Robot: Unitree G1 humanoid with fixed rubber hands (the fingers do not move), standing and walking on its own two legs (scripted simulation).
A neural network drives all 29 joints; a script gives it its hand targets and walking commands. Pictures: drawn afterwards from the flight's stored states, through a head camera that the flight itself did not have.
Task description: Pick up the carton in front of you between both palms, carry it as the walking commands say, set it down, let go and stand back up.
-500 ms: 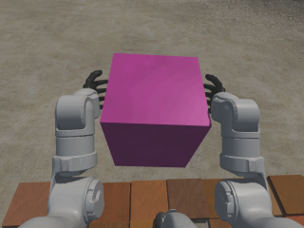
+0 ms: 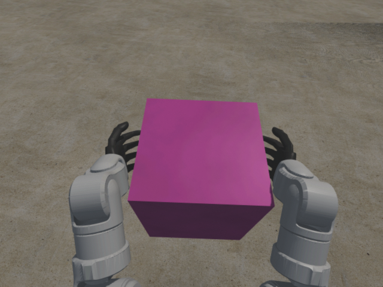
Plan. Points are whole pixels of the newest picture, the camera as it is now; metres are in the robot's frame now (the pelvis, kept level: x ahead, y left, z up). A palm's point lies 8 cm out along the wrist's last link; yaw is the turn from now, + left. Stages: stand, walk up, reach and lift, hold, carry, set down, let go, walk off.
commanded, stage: carry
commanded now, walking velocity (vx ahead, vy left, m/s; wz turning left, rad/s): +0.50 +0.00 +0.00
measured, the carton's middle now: (198, 176) +0.32 +0.01 +0.07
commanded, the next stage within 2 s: none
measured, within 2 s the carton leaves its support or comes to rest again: neither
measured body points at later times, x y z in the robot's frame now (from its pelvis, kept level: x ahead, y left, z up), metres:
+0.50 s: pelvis +0.31 +0.01 -0.04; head +0.30 +0.02 +0.41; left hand +0.62 +0.15 +0.05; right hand +0.61 -0.15 +0.05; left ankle +0.12 +0.09 -0.76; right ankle +0.48 -0.09 -0.75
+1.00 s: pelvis +0.64 +0.00 -0.05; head +0.66 +0.00 +0.40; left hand +1.02 +0.15 +0.07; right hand +1.02 -0.15 +0.07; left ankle +0.81 +0.10 -0.75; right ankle +0.49 -0.07 -0.77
